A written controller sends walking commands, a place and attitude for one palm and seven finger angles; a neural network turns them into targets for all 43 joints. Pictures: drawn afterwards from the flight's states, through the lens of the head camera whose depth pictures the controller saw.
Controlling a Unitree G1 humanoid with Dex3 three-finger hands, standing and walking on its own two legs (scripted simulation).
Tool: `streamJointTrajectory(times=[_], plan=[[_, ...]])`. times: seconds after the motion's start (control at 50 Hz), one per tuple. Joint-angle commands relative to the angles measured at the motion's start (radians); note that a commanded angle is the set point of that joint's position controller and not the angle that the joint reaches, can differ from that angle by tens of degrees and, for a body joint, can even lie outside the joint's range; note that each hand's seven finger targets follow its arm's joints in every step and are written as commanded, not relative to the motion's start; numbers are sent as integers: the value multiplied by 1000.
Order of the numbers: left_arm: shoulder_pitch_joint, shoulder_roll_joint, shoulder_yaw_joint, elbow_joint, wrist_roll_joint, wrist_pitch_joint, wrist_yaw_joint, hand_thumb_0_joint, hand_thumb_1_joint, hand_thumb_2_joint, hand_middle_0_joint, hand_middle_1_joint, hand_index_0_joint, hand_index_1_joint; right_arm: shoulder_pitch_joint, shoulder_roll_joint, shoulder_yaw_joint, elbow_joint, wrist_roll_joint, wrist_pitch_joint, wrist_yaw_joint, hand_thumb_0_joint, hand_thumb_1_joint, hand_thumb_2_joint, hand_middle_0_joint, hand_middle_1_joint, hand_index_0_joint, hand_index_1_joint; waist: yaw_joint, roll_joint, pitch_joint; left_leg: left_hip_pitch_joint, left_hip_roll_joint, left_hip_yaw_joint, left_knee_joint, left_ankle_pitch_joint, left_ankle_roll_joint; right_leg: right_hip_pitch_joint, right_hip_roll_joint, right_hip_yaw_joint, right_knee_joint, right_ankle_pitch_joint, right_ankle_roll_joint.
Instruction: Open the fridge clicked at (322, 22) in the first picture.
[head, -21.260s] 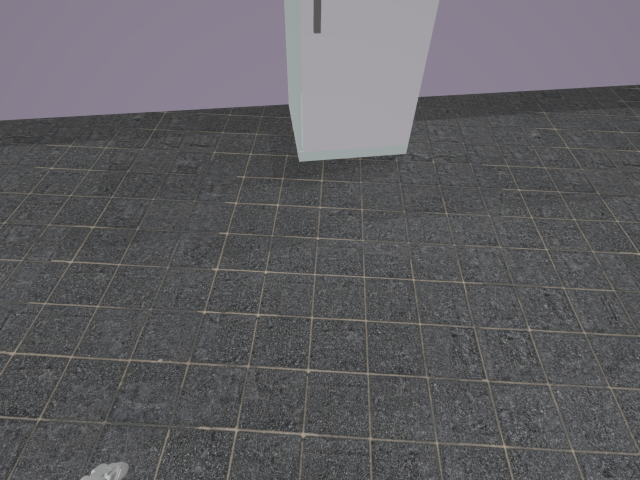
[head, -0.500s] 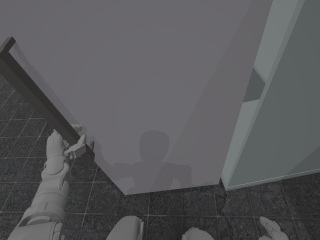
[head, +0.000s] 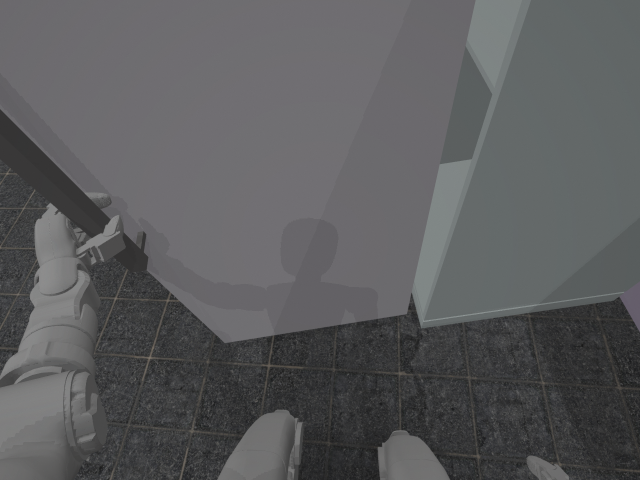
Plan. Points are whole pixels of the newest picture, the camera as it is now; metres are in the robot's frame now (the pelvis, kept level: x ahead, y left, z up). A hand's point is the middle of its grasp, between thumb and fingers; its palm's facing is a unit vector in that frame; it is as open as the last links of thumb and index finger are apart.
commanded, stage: stop walking and hold the door back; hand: left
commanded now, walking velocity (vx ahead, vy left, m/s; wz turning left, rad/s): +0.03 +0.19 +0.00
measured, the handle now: (60, 171) +0.45 +0.32 +0.14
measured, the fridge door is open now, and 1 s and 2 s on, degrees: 91 88 88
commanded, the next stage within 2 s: loosen the grip on the handle in 0.10 s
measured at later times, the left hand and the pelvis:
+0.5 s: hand (106, 230) +0.42 +0.31 +0.04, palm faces +0.35 -0.91 -0.23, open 9.9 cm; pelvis -0.01 +0.08 +0.00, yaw +1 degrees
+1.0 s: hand (105, 241) +0.43 +0.33 +0.00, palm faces +0.41 -0.87 -0.26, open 14.2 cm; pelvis -0.01 +0.07 -0.01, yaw +1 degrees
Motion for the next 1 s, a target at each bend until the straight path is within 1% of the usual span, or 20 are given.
streamJointTrajectory(times=[0.0,0.16,0.18,0.2,0.22,0.24,0.26,0.32,0.38,0.42,0.56,0.58,0.6,0.66,0.72,0.82,0.86,0.88,0.94,0.98], plan=[[-396,476,31,-146,45,-53,11,0,900,900,-450,-1400,-450,-1400,71,-143,-27,-109,-2,-62,-10,0,-900,-900,200,300,200,300,35,-179,-500,-94,53,-19,-49,52,-8,411,-269,328,-352,453,-93],[-388,410,-5,-121,76,-70,24,0,900,900,-450,-1400,-450,-1400,99,-130,-18,-168,-12,-56,-40,0,-900,-900,200,300,200,300,59,-197,-510,229,30,120,-618,131,-1,305,-207,214,-391,415,-74],[-664,763,292,-410,192,-112,10,0,900,900,-450,-1400,-450,-1400,141,-103,-123,-285,-41,-89,17,0,-900,-900,200,300,200,300,95,-139,-580,331,71,112,-723,182,29,243,-157,208,-254,446,-58],[-544,298,-31,-158,156,27,-27,0,779,842,-450,-1400,-450,-1400,86,-155,-64,-262,-54,-104,14,0,-900,-900,200,300,200,300,7,-95,-810,274,4,110,-754,627,72,231,-34,-50,-111,654,-31],[-431,166,-39,-167,127,74,-39,0,658,783,-450,-1400,-450,-1400,163,-110,-96,-262,-37,-123,26,0,-900,-900,200,300,200,300,39,-71,-747,380,41,103,-689,831,38,93,-11,-106,-146,471,-6],[-270,230,60,-178,126,66,-23,0,538,725,-450,-1400,-450,-1400,162,-98,-89,-193,-34,-90,38,0,-900,-900,200,300,200,300,61,-116,-571,338,62,105,-685,514,45,28,5,-99,-222,275,12],[-150,104,-22,-213,104,91,0,0,417,667,-450,-1400,-450,-1400,101,-101,-88,-264,-32,-86,36,0,-900,-900,200,300,200,300,57,-140,-473,210,32,148,-656,421,52,71,-5,-83,-225,326,8],[-273,161,-36,-444,181,176,70,0,54,492,-450,-1400,-450,-1400,135,-79,-76,-277,-34,-73,35,0,-900,-900,200,300,200,300,59,181,-575,210,36,111,-625,639,18,54,-11,-99,-140,373,-11],[-241,53,-108,-412,181,268,118,0,-308,317,-450,-1400,-450,-1400,133,-73,-59,-299,-31,-64,42,0,-900,-900,200,300,200,300,30,40,-536,169,50,75,-662,375,17,-21,19,-119,-159,186,-8],[-281,22,-125,-449,173,283,154,0,-550,200,-423,-1367,-423,-1367,127,-68,-49,-313,-29,-77,34,0,-900,-900,200,300,200,300,20,37,-535,163,53,39,-670,314,16,-36,23,-122,-152,151,-13],[-438,-37,-158,-517,178,215,226,0,-550,200,-330,-1250,-330,-1250,155,-64,-36,-270,-66,-109,31,0,-900,-900,200,300,200,300,-20,36,-602,223,69,-20,-638,262,9,-113,34,-111,-123,124,-3],[-427,154,-13,-332,203,205,231,0,-550,200,-317,-1233,-317,-1233,188,-80,-29,-230,-74,-98,19,0,-900,-900,200,300,200,300,-24,-63,-493,104,62,-21,-635,179,16,-128,33,-106,-125,94,-2],[-479,106,-63,-336,199,188,219,0,-550,200,-303,-1217,-303,-1217,191,-76,-19,-241,-79,-94,20,0,-900,-900,200,300,200,300,-38,-73,-484,63,52,-13,-639,139,24,-121,31,-104,-125,71,3],[-570,85,-100,-430,215,107,198,0,-550,200,-263,-1167,-263,-1167,199,-73,-28,-246,-83,-108,25,0,-900,-900,200,300,200,300,-31,99,-632,192,57,-32,-611,226,8,-151,30,-101,-84,113,-8],[-495,44,-104,-373,180,86,186,0,-550,200,-250,-1150,-250,-1150,226,-78,-36,-233,-83,-107,34,0,-900,-900,200,300,200,300,-30,31,-626,192,63,-45,-586,317,0,-155,40,-110,-80,136,-7],[-462,40,-110,-384,179,86,191,0,-550,200,-250,-1150,-250,-1150,242,-86,-50,-233,-78,-87,47,0,-900,-900,200,300,200,300,-21,46,-635,185,60,-33,-568,393,-7,-138,42,-110,-75,165,-7],[-402,178,4,-155,207,98,193,0,-550,200,-250,-1150,-250,-1150,269,-99,-48,-192,-82,-61,40,0,-900,-900,200,300,200,300,-33,-61,-500,36,46,-7,-557,282,14,-152,39,-103,-80,144,-6],[-419,177,-14,-175,209,97,183,0,-550,200,-250,-1150,-250,-1150,266,-101,-39,-216,-81,-48,41,0,-900,-900,200,300,200,300,-35,-73,-487,-25,32,10,-561,222,26,-136,36,-98,-85,122,-2],[-503,301,35,-279,230,47,155,0,-550,200,-250,-1150,-250,-1150,248,-100,-44,-252,-77,-31,35,0,-900,-900,200,300,200,300,-11,71,-629,23,18,27,-552,211,29,-96,30,-82,-67,122,-10],[-478,280,23,-267,222,24,125,0,-550,200,-250,-1150,-250,-1150,260,-99,-49,-249,-79,-22,37,0,-900,-900,200,300,200,300,-20,63,-649,51,22,30,-522,286,27,-113,36,-87,-54,166,-10]])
